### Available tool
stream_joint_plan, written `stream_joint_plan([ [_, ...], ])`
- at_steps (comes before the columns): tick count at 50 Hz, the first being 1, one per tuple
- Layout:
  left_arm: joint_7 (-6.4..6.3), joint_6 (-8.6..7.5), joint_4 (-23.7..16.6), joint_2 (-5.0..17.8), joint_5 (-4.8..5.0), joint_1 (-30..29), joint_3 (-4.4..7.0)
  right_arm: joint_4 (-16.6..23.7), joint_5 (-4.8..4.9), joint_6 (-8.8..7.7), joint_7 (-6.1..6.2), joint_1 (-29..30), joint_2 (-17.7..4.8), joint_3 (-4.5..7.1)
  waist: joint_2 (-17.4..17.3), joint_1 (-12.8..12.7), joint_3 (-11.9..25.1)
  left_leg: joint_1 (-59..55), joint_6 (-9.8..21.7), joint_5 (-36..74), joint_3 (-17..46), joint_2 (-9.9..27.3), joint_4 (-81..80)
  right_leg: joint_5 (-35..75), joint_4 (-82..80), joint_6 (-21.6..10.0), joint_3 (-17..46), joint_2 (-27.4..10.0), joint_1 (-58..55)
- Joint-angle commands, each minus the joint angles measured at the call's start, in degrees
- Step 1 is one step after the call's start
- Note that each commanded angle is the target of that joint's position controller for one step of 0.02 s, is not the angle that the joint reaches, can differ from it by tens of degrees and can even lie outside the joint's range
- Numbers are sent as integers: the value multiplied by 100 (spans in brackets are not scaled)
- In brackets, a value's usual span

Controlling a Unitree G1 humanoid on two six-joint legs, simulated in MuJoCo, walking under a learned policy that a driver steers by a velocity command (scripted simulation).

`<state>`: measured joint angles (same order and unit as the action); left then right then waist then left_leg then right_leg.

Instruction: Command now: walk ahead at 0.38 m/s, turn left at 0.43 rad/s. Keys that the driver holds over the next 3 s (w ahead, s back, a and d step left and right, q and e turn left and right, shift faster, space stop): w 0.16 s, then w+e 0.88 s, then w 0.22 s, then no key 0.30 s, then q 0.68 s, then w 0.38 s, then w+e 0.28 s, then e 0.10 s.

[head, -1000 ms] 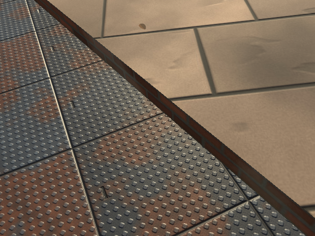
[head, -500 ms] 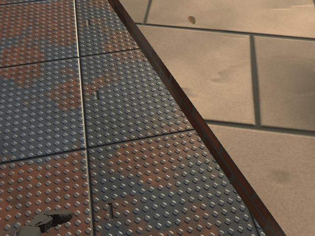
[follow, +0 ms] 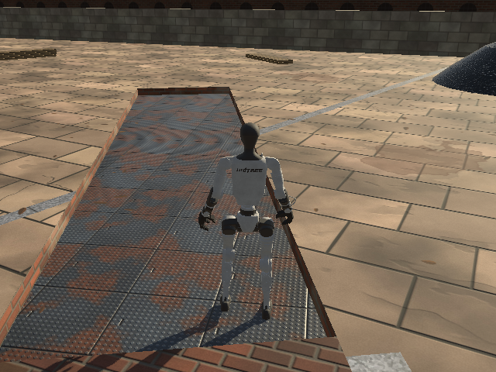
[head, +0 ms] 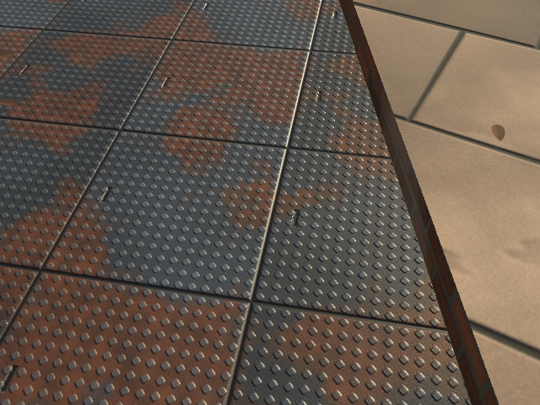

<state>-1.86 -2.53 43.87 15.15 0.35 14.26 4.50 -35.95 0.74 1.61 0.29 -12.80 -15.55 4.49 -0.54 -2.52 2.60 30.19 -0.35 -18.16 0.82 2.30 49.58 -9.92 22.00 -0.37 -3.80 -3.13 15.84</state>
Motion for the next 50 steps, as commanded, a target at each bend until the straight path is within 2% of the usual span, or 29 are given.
stream_joint_plan([
  [1, 97, -129, -262, 1013, 91, -270, 252, 392, 1, -170, -52, 147, -245, 28, 1104, 106, 26, -551, 174, -148, -254, -63, -823, -1284, -1119, -963, 1082, -1251, -32],
  [3, 166, -91, -188, 1065, 159, -327, 253, 288, 15, -214, -91, -57, -221, 30, 908, 287, -48, -1239, 345, 192, -427, -164, -1729, -1529, -862, -910, 958, -1227, 210],
  [5, 215, -59, -110, 823, 136, -275, 163, -18, 21, -229, -81, -709, -279, 92, 556, 563, 30, -2520, 499, 168, -559, -418, -2286, -1744, -96, -705, 653, -940, 871],
  [6, 268, -91, -173, 388, 18, -464, 11, -139, 22, -241, -32, -1285, -504, 164, -97, 796, 149, -3399, 715, -219, 497, 262, -2696, -1541, 1272, -345, 147, -550, 1652],
  [7, 332, -219, -503, 114, -160, -584, -97, -8, -8, -253, 4, -1548, -1308, 302, -1702, 746, 195, -4179, 1383, -358, 2814, 1642, -3271, -2158, 3361, 66, -318, 168, 3288],
  [8, 300, -340, -591, 658, 32, -814, 52, -15, -59, -346, -32, -1711, -1294, 313, -1480, 956, 98, -3800, 2069, -1410, 3798, 2090, -3777, -2312, 4264, -12, 390, 90, 4012],
  [9, 306, -375, -563, 924, 173, -903, 123, 17, -63, -447, -44, -1442, -954, 196, -1059, 827, -356, -3604, 1900, -1753, 3403, 1908, -3869, -1716, 4488, -151, 630, -204, 4295],
  [10, 320, -367, -460, 848, 173, -861, 109, 44, -80, -511, -51, -1131, -737, 118, -903, 669, -546, -3393, 1675, -1295, 2825, 1652, -3882, -1070, 4417, -205, 662, -330, 4276],
  [12, 353, -322, -308, 786, 55, -697, 109, 90, -78, -554, -43, -719, -503, 21, -704, 445, -565, -3035, 1319, 158, 1830, 1291, -4010, -230, 4016, -137, 743, -466, 3815],
  [15, 387, -231, -205, 483, 86, -692, 26, -92, -136, -609, 15, -838, -475, 33, -419, 414, -439, -2971, 1091, 1844, 784, 1051, -4038, 612, 3611, 20, 711, -256, 3454],
  [18, 411, -170, -366, 307, 107, -1080, -50, -282, -129, -651, 42, -893, -562, 59, -401, 507, -546, -2709, 930, 2209, 51, 920, -4095, 1317, 2575, 58, 699, -10, 2955],
  [21, 496, -160, -592, 216, 107, -1588, -119, -505, -68, -696, 59, -1009, -646, 81, -445, 646, -751, -2689, 878, 2149, -286, 1010, -4211, 1735, 1734, -44, 459, 74, 2566],
  [24, 611, -182, -807, 246, 104, -1904, -144, -705, -17, -668, 70, -1164, -700, 102, -379, 712, -916, -3204, 818, 2722, -472, 1198, -4039, 1375, 1233, -276, 262, 160, 2499],
  [25, 651, -195, -843, 294, 96, -1881, -130, -720, -13, -641, 88, -1116, -770, 120, -439, 645, -857, -3403, 769, 3469, -572, 1231, -3812, 1106, 1163, -378, 151, 239, 2366],
  [27, 680, -176, -842, 513, 70, -1546, -40, -699, -30, -547, 159, -1051, -977, 173, -678, 404, -413, -3810, 628, 5731, -743, 1241, -2965, 449, 1222, -602, -187, 579, 1742],
  [28, 665, -150, -745, 717, 82, -995, 59, -681, -52, -484, 199, -1023, -1073, 194, -765, 103, -52, -3842, 546, 6573, -837, 1190, -2149, 196, 1220, -739, -311, 800, 1061],
  [29, 602, -128, -557, 958, 92, -134, 188, -646, -41, -449, 228, -942, -1109, 189, -629, -379, 399, -3300, 381, 6628, -989, 1014, -913, 520, 879, -949, -283, 965, -291],
  [30, 489, -78, -419, 1382, 77, 787, 316, -492, -122, -502, 259, -1016, -979, 122, 57, -683, 1022, -1671, 168, 4535, -915, 769, 913, 713, 954, -1319, 1131, 106, -2274],
  [31, 496, -131, -473, 1754, 103, 711, 339, -290, -206, -671, 115, -1770, -80, -171, 1506, 69, 1824, 713, -168, -1423, -193, -512, 2979, -745, 369, -2533, 4640, -1478, -4052],
  [32, 452, -116, -484, 1291, 118, 945, 248, -224, 8, -899, 37, -1021, -692, -63, 862, -474, 2071, 1196, -43, -1368, 770, -414, 3396, -1145, -332, -2391, 5093, -1436, -4104],
  [33, 413, -131, -489, 1136, 96, 654, 207, -5, 180, -988, 8, -464, -838, -26, 652, -446, 1163, 1557, 38, -874, 681, -147, 3207, -677, -447, -2099, 4205, -1281, -3445],
  [34, 388, -149, -583, 1065, 107, 253, 173, 37, 88, -1039, 49, -255, -776, -64, -9, -182, 633, 1360, 78, -415, 620, 116, 2676, -18, -487, -1902, 3563, -1030, -2477],
  [35, 369, -158, -670, 939, 82, -87, 136, 46, -64, -1027, 98, -161, -786, -17, -203, 53, 281, 1034, 18, -208, 556, 256, 2227, 628, -573, -1801, 3141, -822, -1672],
  [36, 337, -167, -765, 839, 2, -265, 88, 50, -110, -961, 100, -258, -796, 13, -87, 262, 161, 688, -24, -76, 585, 360, 2074, 979, -735, -1801, 2892, -670, -1145],
  [38, 293, -187, -758, 831, 16, -368, 86, 66, -175, -826, 97, -406, -687, 5, 132, 435, 12, 514, -190, 9, 476, 432, 1657, 1308, -934, -1874, 2649, -557, -561],
  [42, 165, -163, -601, 1024, 74, -127, 126, 292, -250, -731, 114, 289, -435, -93, 230, 273, -252, 431, -452, 1166, 227, 285, 231, 1490, -919, -1608, 2015, -143, 198],
  [45, 109, -80, -491, 1035, 125, 165, 129, 420, -168, -778, 44, 985, -310, -152, 421, -49, -219, -124, -473, 2218, 157, -70, -1164, 892, -699, -1309, 1922, 120, 329],
  [48, 95, -24, -397, 1075, 167, 435, 147, 527, -52, -849, -34, 1363, -481, -101, 542, -173, -197, -266, -416, 2154, 339, -236, -1799, 466, -373, -1244, 2443, -82, -143],
  [50, 89, -7, -392, 1030, 156, 470, 142, 532, -32, -901, -75, 1314, -657, -20, 657, -87, -150, -369, -262, 1745, 497, -257, -2091, 392, 1, -1143, 2861, -249, -622],
])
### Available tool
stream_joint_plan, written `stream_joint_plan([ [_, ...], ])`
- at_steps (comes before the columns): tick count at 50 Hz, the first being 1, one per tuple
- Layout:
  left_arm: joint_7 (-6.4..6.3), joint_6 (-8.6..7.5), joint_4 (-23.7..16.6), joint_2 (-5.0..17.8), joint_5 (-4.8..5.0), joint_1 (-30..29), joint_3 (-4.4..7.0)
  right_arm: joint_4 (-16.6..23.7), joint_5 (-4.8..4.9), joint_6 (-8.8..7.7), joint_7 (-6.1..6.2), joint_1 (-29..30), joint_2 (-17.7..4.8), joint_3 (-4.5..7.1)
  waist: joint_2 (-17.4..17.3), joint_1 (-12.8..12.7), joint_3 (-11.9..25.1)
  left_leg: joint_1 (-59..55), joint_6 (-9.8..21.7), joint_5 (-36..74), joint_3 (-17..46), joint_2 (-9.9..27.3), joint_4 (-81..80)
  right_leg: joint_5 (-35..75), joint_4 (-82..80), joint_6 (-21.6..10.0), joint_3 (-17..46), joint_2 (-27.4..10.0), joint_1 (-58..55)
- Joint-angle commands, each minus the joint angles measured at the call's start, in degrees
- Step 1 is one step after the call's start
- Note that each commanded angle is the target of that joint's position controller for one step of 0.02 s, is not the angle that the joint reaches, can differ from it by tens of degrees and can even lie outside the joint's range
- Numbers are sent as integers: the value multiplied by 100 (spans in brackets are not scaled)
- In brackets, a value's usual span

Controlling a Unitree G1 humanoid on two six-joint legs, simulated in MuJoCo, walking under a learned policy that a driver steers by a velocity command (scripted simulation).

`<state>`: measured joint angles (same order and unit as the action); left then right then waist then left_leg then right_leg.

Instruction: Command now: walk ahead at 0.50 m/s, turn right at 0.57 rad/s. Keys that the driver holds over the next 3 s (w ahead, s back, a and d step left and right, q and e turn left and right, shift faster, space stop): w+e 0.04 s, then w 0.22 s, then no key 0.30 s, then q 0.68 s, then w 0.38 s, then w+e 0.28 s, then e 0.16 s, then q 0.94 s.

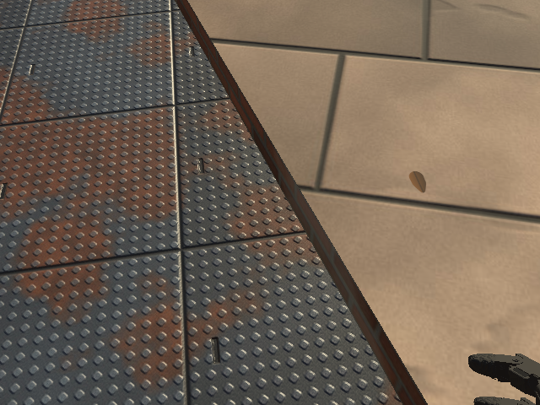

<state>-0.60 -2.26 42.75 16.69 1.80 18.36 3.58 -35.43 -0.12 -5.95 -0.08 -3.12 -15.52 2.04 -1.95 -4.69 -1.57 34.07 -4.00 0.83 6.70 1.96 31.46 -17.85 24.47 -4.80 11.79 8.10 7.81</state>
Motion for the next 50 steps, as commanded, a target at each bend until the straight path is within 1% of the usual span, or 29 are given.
stream_joint_plan([
  [1, -36, -27, -299, 872, -2, 0, 242, 451, 66, -170, -44, 199, -722, 267, 894, 233, 285, -964, 213, -414, -93, -225, -363, 1300, -45, -644, 1439, -1415, 85],
  [2, -33, -20, -335, 803, -16, -107, 227, 374, 59, -197, -27, -160, -767, 323, 917, 466, 377, -1495, 361, -414, -200, -239, -608, 1502, 268, -538, 1432, -1313, 141],
  [3, -16, -48, -367, 564, -70, -112, 148, 270, -22, -220, 10, -734, -909, 398, 800, 747, 769, -2447, 614, -367, -140, 9, -663, 1853, 1020, -351, 1141, -1073, 328],
  [4, 6, -83, -455, 205, -187, 40, 17, 208, -110, -218, 54, -1587, -1201, 464, 101, 1006, 1588, -3947, 1032, -355, 801, 1011, -533, 782, 2610, -127, 583, -711, 1025],
  [5, 1, -136, -478, 107, 18, 864, -46, -70, -150, -149, -16, -1998, -1523, 560, -1957, 659, 2067, -5360, 1943, -1608, 3420, 2046, -1111, -1574, 4143, 208, -59, -21, 2895],
  [6, -22, -36, -221, 939, -504, 821, 151, -30, -374, 43, -11, -1901, -1044, 434, -898, 737, 1603, -4633, 1711, -2478, 3722, 2177, -1290, -1388, 4583, 118, -461, -288, 3174],
  [7, 53, -22, -225, 882, -534, 245, 190, -10, -339, 114, -9, -1651, -670, 320, -194, 769, 870, -3905, 1580, -2655, 2908, 1795, -1449, -852, 4673, 128, -377, -415, 3115],
  [8, 133, -39, -311, 692, -494, -76, 140, -73, -331, 153, -18, -1476, -550, 251, -15, 718, 479, -3338, 1443, -2188, 2278, 1539, -1576, -524, 4445, 137, -398, -535, 3013],
  [9, 208, -19, -393, 540, -490, -285, 115, -192, -282, 141, -2, -1462, -528, 218, -212, 666, 217, -2977, 1357, -1477, 1752, 1319, -1661, -417, 4172, 147, -394, -642, 2917],
  [11, 283, 46, -292, 396, -468, -111, 60, -365, -204, 76, -41, -1452, -543, 203, -554, 517, 254, -2648, 1312, -403, 1070, 1012, -1713, -300, 3818, 228, -556, -653, 2474],
  [14, 312, 58, -299, 299, -451, -265, -1, -556, -148, 9, -83, -1489, -571, 201, -583, 430, 259, -2581, 1428, 633, 534, 940, -1759, -183, 2968, 350, -891, -698, 2313],
  [18, 252, 15, -342, 43, -360, -746, -164, -856, -105, 91, -115, -1717, -648, 211, -758, 593, 312, -2413, 1325, 2318, -58, 807, -1498, 464, 1467, 403, -1360, -682, 1406],
  [20, 193, -12, -291, 90, -336, -719, -168, -997, -42, 156, -111, -1835, -677, 212, -693, 578, 398, -2530, 1196, 2286, -65, 815, -1246, 955, 967, 333, -1411, -609, 1024],
  [22, 123, -69, -108, 126, -425, -403, -151, -1059, 36, 198, -67, -1806, -597, 171, -357, 374, 453, -2333, 937, 1803, -145, 606, -732, 1633, 147, 220, -1364, -565, 155],
  [23, 77, -116, -47, 281, -492, -176, -112, -1082, 22, 184, -40, -1897, -471, 118, -121, 280, 600, -2101, 753, 1227, -234, 451, -350, 2075, -22, 145, -977, -946, -420],
  [24, 24, -155, -89, 675, -540, 124, -64, -960, -26, 197, -20, -2050, -222, 34, 691, 257, 895, -1681, 540, -685, -539, 149, 459, 3671, -86, -39, 226, -2171, -996],
  [25, -33, -62, -28, 838, -385, 173, -4, -1111, 52, 344, 47, -2730, 15, -21, 1585, 419, 1246, -1572, 487, -3104, -741, -260, 1232, 4751, -148, -868, 1062, -3030, -1025],
  [26, -30, -18, 40, 504, -247, 175, -68, -1182, -34, 493, 104, -2436, -364, 49, 1154, 278, 999, -1352, 492, -3619, -588, -255, 1620, 4233, -319, -1071, 1159, -2905, -756],
  [28, -53, 13, 107, 242, -262, -222, -172, -1213, -139, 592, 81, -2126, -320, 71, 817, 468, 481, -1262, 431, -3309, -459, -141, 1805, 3722, -614, -861, 667, -2463, -308],
  [30, -134, -5, 150, 112, -295, -583, -230, -1394, -104, 659, 56, -2224, -161, 34, 871, 690, 380, -1798, 345, -2837, -414, -72, 1430, 4034, -726, -576, -40, -2169, 108],
  [33, -183, -15, 269, 286, -290, -649, -167, -1467, -70, 713, 81, -2054, -170, 50, 894, 683, 488, -2074, 282, -2530, -552, -216, 1125, 4018, -588, -478, -549, -1995, 119],
  [41, -245, 283, 428, 559, -307, -505, 69, -1185, -89, 864, 29, -1415, -143, 120, 840, 466, 167, -1728, 511, -2640, -874, -161, 1197, 1907, -588, -775, -491, -2448, 562],
  [42, -265, 266, 161, 926, -182, -1209, 189, -937, 189, 920, 114, -1064, -309, 203, 808, 584, 146, -1660, 429, -2425, -700, 68, 1035, 1503, -705, -834, -211, -2576, 648],
  [45, -297, 291, 221, 832, -42, -1295, 219, -949, 56, 959, 145, -1483, -437, 276, 540, 822, 346, -2429, 644, -1552, -777, -65, -190, 1166, -231, -439, -629, -2361, 873],
  [46, -282, 308, 303, 672, -60, -1045, 204, -887, 21, 959, 156, -1579, -740, 369, -115, 773, 288, -2690, 919, -825, -98, 294, -882, 505, 574, 13, -1132, -1944, 1241],
  [47, -296, 312, 69, 338, -222, -1149, 135, -746, 24, 945, 219, -1500, -1419, 538, -1561, 591, 2, -2618, 1809, -125, 1870, 1507, -1431, -712, 1746, 669, -1977, -756, 2274],
  [48, -322, 294, -62, 500, -262, -1760, 186, -679, -112, 808, 219, -1574, -1227, 487, -1301, 957, -40, -2482, 2364, 161, 2418, 1807, -1736, -1829, 3216, 781, -1243, -498, 2613],
  [49, -297, 301, -18, 550, -199, -1519, 231, -617, -162, 656, 241, -1330, -1075, 433, -846, 685, 76, -2449, 2290, 256, 2026, 1662, -1668, -1621, 3834, 776, -824, -647, 2708],
  [50, -300, 327, 132, 623, -158, -1266, 274, -498, -54, 551, 240, -916, -1020, 440, -444, 466, 80, -2505, 1981, 305, 1589, 1344, -1513, -1208, 3952, 780, -738, -728, 2759],
])
Over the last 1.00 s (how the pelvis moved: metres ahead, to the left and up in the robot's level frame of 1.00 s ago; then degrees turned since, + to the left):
0.48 0.00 -0.01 -21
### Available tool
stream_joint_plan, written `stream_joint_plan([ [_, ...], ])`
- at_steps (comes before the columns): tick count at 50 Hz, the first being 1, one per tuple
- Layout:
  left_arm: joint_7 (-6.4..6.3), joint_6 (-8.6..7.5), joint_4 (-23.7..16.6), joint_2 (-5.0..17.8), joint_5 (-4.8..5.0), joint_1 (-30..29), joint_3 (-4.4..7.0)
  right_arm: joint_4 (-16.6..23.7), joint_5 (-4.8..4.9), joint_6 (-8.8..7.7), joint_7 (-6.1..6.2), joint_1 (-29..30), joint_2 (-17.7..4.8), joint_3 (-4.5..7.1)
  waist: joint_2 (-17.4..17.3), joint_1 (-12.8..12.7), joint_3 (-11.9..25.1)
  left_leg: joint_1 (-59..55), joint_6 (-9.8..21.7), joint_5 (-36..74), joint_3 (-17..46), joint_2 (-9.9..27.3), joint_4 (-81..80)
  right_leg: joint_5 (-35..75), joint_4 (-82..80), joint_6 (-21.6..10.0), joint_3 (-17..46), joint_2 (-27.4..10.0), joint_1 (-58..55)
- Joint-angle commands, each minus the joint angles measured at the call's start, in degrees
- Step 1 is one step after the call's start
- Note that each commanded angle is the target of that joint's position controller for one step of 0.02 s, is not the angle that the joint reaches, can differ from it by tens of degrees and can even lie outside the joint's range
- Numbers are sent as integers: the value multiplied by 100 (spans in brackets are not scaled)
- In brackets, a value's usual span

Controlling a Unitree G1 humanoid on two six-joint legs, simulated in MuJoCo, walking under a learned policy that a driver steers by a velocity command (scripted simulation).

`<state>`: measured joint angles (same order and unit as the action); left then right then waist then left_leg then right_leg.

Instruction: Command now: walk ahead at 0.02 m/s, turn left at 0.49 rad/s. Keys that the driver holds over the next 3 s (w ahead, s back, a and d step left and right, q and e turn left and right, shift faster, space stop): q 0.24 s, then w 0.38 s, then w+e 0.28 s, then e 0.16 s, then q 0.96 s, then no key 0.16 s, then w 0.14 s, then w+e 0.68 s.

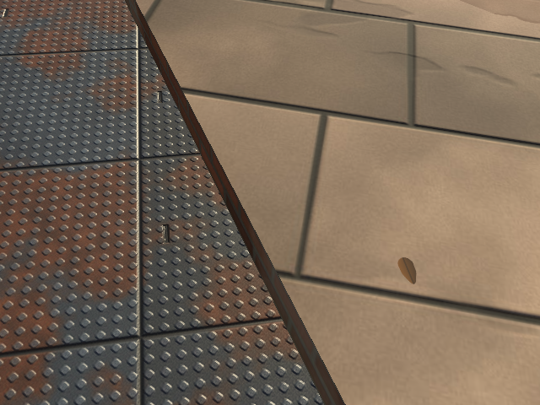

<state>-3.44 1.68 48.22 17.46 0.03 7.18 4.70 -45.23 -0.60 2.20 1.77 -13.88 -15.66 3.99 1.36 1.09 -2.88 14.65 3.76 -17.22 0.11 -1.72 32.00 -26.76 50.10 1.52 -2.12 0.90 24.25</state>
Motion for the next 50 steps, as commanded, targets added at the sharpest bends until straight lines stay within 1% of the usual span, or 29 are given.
stream_joint_plan([
  [1, -42, -61, -352, 628, -20, -70, 199, 570, 99, -307, 38, 384, -926, 226, -560, -165, 274, -734, 994, 2207, 2104, 1586, -1467, -12, 1318, 175, 705, -67, 1264],
  [2, -51, -73, -336, 633, -54, -102, 214, 594, 143, -310, 46, 406, -839, 187, -545, -162, 401, -827, 918, 2533, 1963, 1476, -1389, 210, 1346, 225, 717, -96, 1198],
  [5, -15, -146, -394, 451, 43, -211, 162, 618, 112, -235, 69, 168, -894, 201, -667, -98, 639, -1119, 909, 2994, 1817, 1241, -1240, 509, 876, 367, 677, -4, 1067],
  [9, 33, -190, -443, 421, 76, -474, 117, 744, 117, -137, 110, 147, -1128, 286, -894, 43, 652, -1133, 867, 2390, 2063, 1117, -1204, 613, -282, 463, 738, 56, 730],
  [12, 90, -242, -461, 473, 105, -506, 117, 849, 96, -71, 77, 271, -1208, 313, -1003, 71, 636, -804, 897, 2053, 2371, 1069, -1228, 545, -798, 452, 759, 131, 238],
  [14, 152, -298, -411, 558, 135, -353, 125, 885, 111, -51, 53, 334, -1115, 278, -1047, 84, 805, -697, 902, 740, 2488, 1026, -1367, 592, -1170, 363, 682, 72, -113],
  [17, 270, -441, -391, 529, 154, -235, 109, 840, 131, -62, 45, 346, -990, 196, -1160, 1, 587, -199, 804, -1016, 2706, 878, -1486, 788, -2095, 92, 456, 68, -812],
  [18, 305, -506, -294, 479, 143, 2, 101, 823, 132, -69, 54, 358, -915, 155, -1059, -139, 537, 39, 675, -1297, 2665, 739, -1390, 1184, -2727, -63, 371, 41, -1301],
  [19, 313, -555, -193, 544, 80, 257, 118, 800, 99, -105, 48, 273, -719, 87, -845, -221, 579, 385, 432, -1483, 2467, 507, -1078, 1260, -3002, -225, 516, -207, -1891],
  [20, 301, -599, -95, 753, -45, 765, 140, 823, 59, -161, 20, 251, -383, -23, -102, -329, 819, 1044, 106, -1730, 1842, 71, 190, 697, -3249, -576, 1486, -1139, -2646],
  [21, 331, -618, 61, 1337, -175, 1141, 272, 1075, 165, -262, 12, 415, -416, 1, 1035, -350, 431, 2304, -85, -1719, 887, -679, 1284, -667, -3879, -1348, 3330, -2012, -2676],
  [22, 343, -698, 5, 1216, -161, 909, 269, 1147, 188, -361, 25, 679, -832, 99, 978, -379, -177, 2890, -145, -1433, 1112, -218, 2144, -1332, -4159, -1761, 3969, -2439, -2210],
  [23, 298, -739, -70, 892, -44, 648, 182, 1052, 210, -411, -6, 552, -1036, 168, 792, -249, -352, 3047, -177, -950, 1185, -63, 2461, -1181, -4177, -1625, 3527, -2207, -2206],
  [25, 247, -736, -70, 701, 98, 635, 115, 935, 107, -472, -79, 463, -924, 170, 706, -221, -252, 3241, -308, -292, 923, 148, 2515, -438, -4163, -1258, 2734, -1777, -2547],
  [27, 221, -717, 22, 641, 80, 948, 79, 977, 86, -551, -160, 713, -621, 99, 576, -370, -163, 3081, -452, 282, 500, 316, 2335, 552, -4198, -1146, 2084, -1524, -2533],
  [30, 215, -667, 101, 727, 88, 1213, 88, 1139, 120, -609, -213, 1100, -281, -28, 648, -569, -141, 2598, -606, 763, 99, 428, 1460, 1368, -4236, -1126, 1440, -1287, -2228],
  [32, 226, -653, 101, 841, 113, 1271, 95, 1239, 140, -650, -237, 1355, -210, -74, 707, -660, -198, 1965, -628, 966, -50, 384, 712, 1644, -4254, -1111, 1215, -1202, -1812],
  [34, 257, -634, 137, 946, 153, 1431, 111, 1298, 177, -681, -274, 1425, -286, -56, 708, -664, -236, 1439, -613, 1019, -109, 281, 279, 1750, -4175, -1132, 1268, -1278, -1595],
  [37, 276, -605, 118, 1062, 226, 1370, 142, 1295, 236, -718, -300, 1113, -541, 42, 769, -330, -221, 738, -402, 1047, 21, 261, -221, 1889, -3912, -1040, 1545, -1523, -1553],
  [38, 274, -603, 111, 1015, 226, 1314, 118, 1202, 222, -715, -269, 778, -654, 111, 723, -79, -67, 131, -305, 1019, -17, 194, -399, 2282, -3588, -932, 1467, -1446, -1451],
  [39, 281, -615, 94, 862, 191, 1327, 67, 1018, 201, -698, -204, 141, -855, 232, 594, 239, 289, -819, -175, 923, -62, 128, -515, 2958, -2868, -786, 1276, -1199, -1235],
  [40, 308, -645, -13, 533, 105, 1243, -53, 874, 132, -680, -127, -785, -1141, 349, 212, 717, 983, -2240, 75, 773, 523, 770, -472, 2635, -1382, -543, 967, -831, -489],
  [41, 287, -730, -234, -95, 91, 1700, -241, 773, -21, -619, -108, -1422, -1787, 484, -1672, 669, 1997, -3910, 794, -116, 2772, 2375, -922, 467, 827, -132, 318, -64, 1272],
  [42, 269, -785, -150, 318, 244, 1713, -132, 674, -60, -629, -159, -1490, -1354, 371, -1760, 660, 1992, -3356, 1016, -882, 3949, 2523, -1662, -519, 1946, -131, 948, -102, 1705],
  [43, 276, -769, -229, 731, 334, 1425, 2, 703, 2, -665, -193, -1031, -984, 236, -1369, 517, 1175, -2708, 848, -1093, 3143, 2410, -1710, -139, 2347, -246, 1012, -412, 2038],
  [45, 262, -668, -274, 590, 232, 1068, 7, 720, 41, -704, -230, -255, -532, 93, -960, 206, 386, -1551, 640, -317, 1866, 1897, -2005, 681, 2041, -285, 839, -762, 1839],
  [46, 261, -576, -249, 493, 192, 1084, 26, 702, 4, -743, -230, 9, -428, 64, -1017, 46, 136, -1072, 567, 450, 1328, 1729, -2170, 892, 1853, -255, 846, -864, 1534],
  [48, 265, -423, -264, 267, 165, 1168, 5, 639, -38, -815, -213, 277, -426, 89, -866, -179, 16, -644, 605, 2362, 585, 1641, -2203, 1040, 1747, -145, 740, -801, 1189],
  [50, 271, -345, -419, 200, 109, 1062, 2, 589, -48, -836, -150, 396, -560, 143, -687, -303, 2, -542, 683, 3592, 43, 1667, -2144, 1248, 1280, 0, 653, -735, 1205],
])
Over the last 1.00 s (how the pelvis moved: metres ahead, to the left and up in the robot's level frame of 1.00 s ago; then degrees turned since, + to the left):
0.25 0.03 0.00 4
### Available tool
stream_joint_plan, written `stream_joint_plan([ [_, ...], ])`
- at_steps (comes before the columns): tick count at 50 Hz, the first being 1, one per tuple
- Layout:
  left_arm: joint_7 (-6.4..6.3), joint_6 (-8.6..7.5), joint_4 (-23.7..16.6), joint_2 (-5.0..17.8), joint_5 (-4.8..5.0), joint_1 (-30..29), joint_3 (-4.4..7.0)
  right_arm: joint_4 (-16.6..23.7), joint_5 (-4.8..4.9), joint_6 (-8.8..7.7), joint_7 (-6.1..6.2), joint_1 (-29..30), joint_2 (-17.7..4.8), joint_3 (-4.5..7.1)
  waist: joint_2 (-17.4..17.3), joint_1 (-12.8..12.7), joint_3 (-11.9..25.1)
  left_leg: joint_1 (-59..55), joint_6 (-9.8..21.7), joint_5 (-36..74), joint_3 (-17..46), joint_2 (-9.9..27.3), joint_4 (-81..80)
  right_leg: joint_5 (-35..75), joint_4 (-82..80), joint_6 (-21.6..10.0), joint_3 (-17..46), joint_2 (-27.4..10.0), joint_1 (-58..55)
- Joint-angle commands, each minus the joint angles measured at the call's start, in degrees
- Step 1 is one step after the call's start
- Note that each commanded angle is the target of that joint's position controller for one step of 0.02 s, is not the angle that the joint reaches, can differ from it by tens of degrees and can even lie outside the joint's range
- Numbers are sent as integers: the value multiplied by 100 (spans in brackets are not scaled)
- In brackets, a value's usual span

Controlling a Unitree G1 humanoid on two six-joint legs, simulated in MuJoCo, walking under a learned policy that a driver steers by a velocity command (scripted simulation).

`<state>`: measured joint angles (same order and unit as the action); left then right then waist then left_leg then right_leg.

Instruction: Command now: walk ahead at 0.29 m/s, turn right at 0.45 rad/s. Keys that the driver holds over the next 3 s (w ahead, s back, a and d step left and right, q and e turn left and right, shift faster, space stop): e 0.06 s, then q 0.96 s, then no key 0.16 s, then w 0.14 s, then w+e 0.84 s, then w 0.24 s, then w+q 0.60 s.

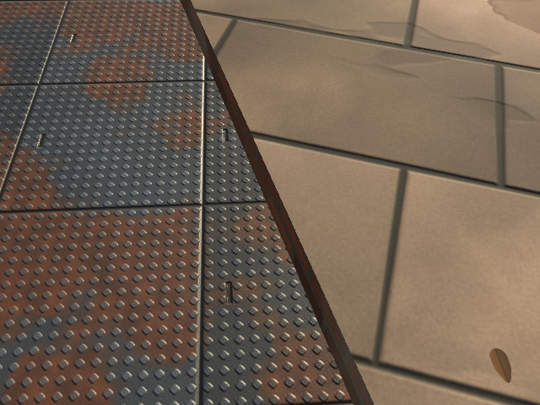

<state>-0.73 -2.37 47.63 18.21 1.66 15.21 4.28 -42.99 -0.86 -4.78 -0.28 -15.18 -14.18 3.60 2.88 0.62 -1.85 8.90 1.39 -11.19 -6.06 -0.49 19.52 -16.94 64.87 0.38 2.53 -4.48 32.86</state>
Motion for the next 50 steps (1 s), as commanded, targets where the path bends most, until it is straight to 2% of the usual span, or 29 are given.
stream_joint_plan([
  [1, 26, 70, -455, 80, -90, 136, 23, 338, -19, -117, 99, 569, -783, 206, -794, -259, -96, 61, 928, 3146, 422, 1516, -891, 540, -638, 165, 109, -198, 288],
  [3, 139, 69, -618, -28, -123, -192, -36, 310, 5, -39, 183, 633, -905, 239, -751, -165, -37, 152, 874, 3159, -41, 1369, -827, 1226, -1581, 178, -124, -151, -107],
  [5, 234, 53, -800, -116, -157, -563, -94, 142, 73, 16, 198, 353, -982, 246, -653, -5, 100, 71, 924, 3324, -3, 1400, -747, 1525, -2292, 99, -148, -35, -524],
  [8, 273, 45, -864, 88, -211, -647, -52, -78, 236, 79, 118, 247, -1064, 251, -616, -78, 254, -384, 885, 3457, 282, 1549, -328, 1302, -2949, -145, -141, 122, -878],
  [10, 232, -3, -723, 341, -282, -317, 59, -186, 306, 122, 67, 294, -1057, 223, -515, -345, 451, -533, 634, 3369, 380, 1276, 421, 1794, -3818, -340, -371, 390, -1621],
  [11, 163, -31, -661, 708, -330, -99, 165, -286, 229, 110, 44, -29, -916, 164, -239, -366, 714, -294, 350, 2985, 282, 917, 1063, 3426, -4026, -477, -236, 227, -2449],
  [12, 65, -20, -704, 1127, -469, 239, 227, -221, 13, 69, 8, -339, -627, 33, 438, -306, 1452, 729, -47, 795, 155, 523, 2223, 6185, -3379, -991, 742, -935, -4022],
  [13, 20, 31, -657, 765, -502, 267, 102, -330, 44, 137, -7, -803, -239, -118, 1105, -223, 2261, 1326, -414, -2778, 691, 100, 3603, 6621, -3513, -1980, 1908, -2007, -4571],
  [14, 48, 68, -708, 613, -349, 98, 72, -342, 222, 256, 17, -479, -777, 43, 597, -385, 2149, 1499, -499, -3198, 1167, 156, 4237, 5566, -3776, -1975, 1773, -1874, -4026],
  [15, 56, 85, -740, 703, -251, -239, 103, -200, 286, 357, 54, -156, -992, 125, 490, -331, 1592, 2013, -502, -3100, 1066, 237, 4601, 4546, -4014, -1773, 1434, -1682, -3666],
  [16, 38, 99, -754, 661, -231, -525, 95, -199, 266, 471, 138, -35, -965, 147, 261, -249, 1192, 2238, -522, -2791, 1007, 334, 4641, 3472, -4285, -1596, 1225, -1536, -3216],
  [18, -14, 131, -763, 571, -291, -1051, 89, -211, 201, 724, 277, -149, -896, 188, 389, 40, 707, 1801, -641, -2063, 916, 441, 4450, 1828, -4799, -1392, 785, -1308, -2057],
  [19, -47, 139, -741, 505, -336, -1127, 90, -220, 190, 790, 308, -246, -797, 191, 474, 93, 621, 1633, -671, -1882, 830, 415, 4410, 1504, -4913, -1383, 616, -1290, -1779],
  [21, -122, 133, -698, 507, -329, -1203, 112, -138, 178, 839, 325, -246, -699, 200, 533, 116, 596, 1522, -640, -1584, 722, 452, 4167, 1191, -5047, -1392, 318, -1293, -1594],
  [25, -239, 179, -602, 635, -291, -1282, 186, 100, 139, 829, 215, 92, -626, 159, 500, 19, 723, 1193, -483, -1081, 543, 553, 3183, 1123, -4984, -1316, -76, -1385, -1717],
  [27, -236, 212, -557, 711, -235, -1311, 210, 169, 128, 845, 148, 87, -709, 183, 546, 29, 742, 979, -367, -996, 401, 516, 2810, 981, -4919, -1245, -175, -1464, -1773],
  [29, -215, 250, -506, 742, -131, -1426, 223, 144, 119, 867, 79, -155, -724, 220, 472, 232, 718, 513, -148, -540, 193, 391, 1974, 710, -4587, -986, -394, -1405, -1692],
  [30, -197, 275, -443, 633, -72, -1353, 208, 64, 97, 880, 58, -361, -771, 262, 314, 298, 678, 226, 39, -324, 134, 221, 1475, 339, -4219, -722, -561, -1252, -1559],
  [31, -168, 314, -302, 422, -56, -1072, 178, 60, 50, 881, 72, -490, -940, 322, -291, 280, 408, 19, 308, 173, 607, 317, 739, -258, -3392, -284, -910, -901, -1151],
  [32, -123, 338, -426, 92, -253, -896, 98, 234, 66, 871, 203, -441, -1658, 470, -2210, 17, 115, -357, 1039, 1744, 2761, 1724, 32, -1667, -1520, 409, -1514, 24, 255],
  [33, -173, 311, -726, 297, -226, -1607, 158, 404, -151, 728, 143, -376, -1915, 463, -2087, 282, 173, 267, 1871, 1622, 3724, 2187, -376, -2258, -370, 429, -428, 488, 656],
  [34, -214, 309, -731, 452, -155, -1719, 213, 436, -210, 570, 108, -151, -1770, 436, -1491, 209, 177, 342, 1707, 963, 3368, 1985, -482, -1799, 86, 297, -50, 383, 707],
  [35, -246, 307, -636, 505, -145, -1541, 253, 497, -70, 466, 129, 172, -1648, 419, -1202, 6, 155, 279, 1348, 521, 2972, 1701, -429, -1181, 95, 195, 83, 284, 758],
  [36, -292, 316, -475, 553, -198, -1364, 292, 557, 66, 444, 162, 433, -1380, 345, -1021, -85, 216, 197, 1081, 396, 2714, 1515, -345, -801, 68, 196, 118, 224, 755],
  [37, -306, 308, -430, 567, -251, -1268, 310, 593, 118, 440, 202, 535, -1235, 285, -1112, -128, 279, 198, 1005, 669, 2553, 1400, -281, -504, 106, 234, 124, 247, 654],
  [40, -251, 225, -434, 428, -194, -1248, 281, 628, 91, 441, 280, 281, -1073, 229, -988, -82, 638, -326, 1016, 1624, 2363, 1234, -84, -93, -147, 297, 170, 384, 501],
  [43, -212, 191, -505, 278, -167, -1454, 203, 626, 152, 476, 325, 69, -1213, 292, -1016, 64, 658, -722, 1048, 1760, 2477, 1194, 43, -48, -1189, 419, 234, 449, 441],
  [47, -114, 148, -512, 331, -123, -1492, 180, 748, 138, 558, 289, 193, -1377, 361, -1162, 120, 538, -333, 1158, 1463, 2784, 1124, 91, -226, -2098, 485, 255, 570, -215],
  [50, -53, 91, -501, 429, -90, -1359, 193, 850, 144, 606, 223, 377, -1399, 373, -1202, 93, 593, -178, 1184, 1879, 3107, 1072, 231, -374, -2549, 440, 274, 669, -707],
])
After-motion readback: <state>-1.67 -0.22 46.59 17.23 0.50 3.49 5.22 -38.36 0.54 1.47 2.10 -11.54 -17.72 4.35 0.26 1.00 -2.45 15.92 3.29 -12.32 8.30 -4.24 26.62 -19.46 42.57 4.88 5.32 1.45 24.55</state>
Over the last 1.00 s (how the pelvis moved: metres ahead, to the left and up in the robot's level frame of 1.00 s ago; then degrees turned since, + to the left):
0.20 0.10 0.01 5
